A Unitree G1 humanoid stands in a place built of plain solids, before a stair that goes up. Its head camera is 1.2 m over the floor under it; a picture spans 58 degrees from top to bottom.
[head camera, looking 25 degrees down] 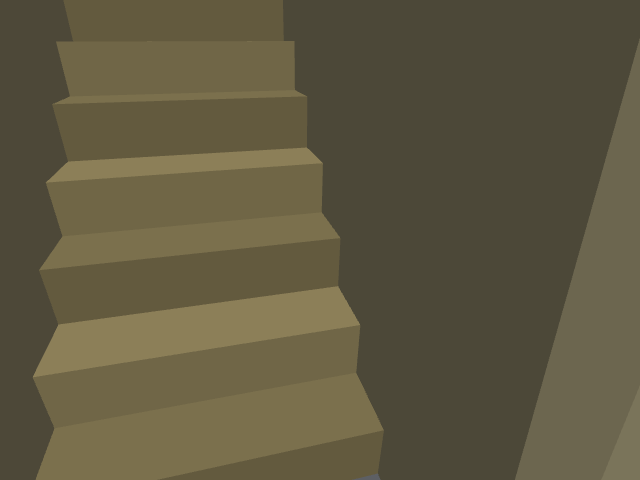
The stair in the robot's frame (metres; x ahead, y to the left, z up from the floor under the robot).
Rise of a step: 0.20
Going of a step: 0.23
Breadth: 0.90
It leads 14 degrees to the left of straight ahead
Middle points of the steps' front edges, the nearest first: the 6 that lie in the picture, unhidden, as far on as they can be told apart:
0.77 0.26 0.20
0.98 0.31 0.40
1.20 0.37 0.60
1.42 0.42 0.79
1.66 0.49 0.99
1.88 0.54 1.19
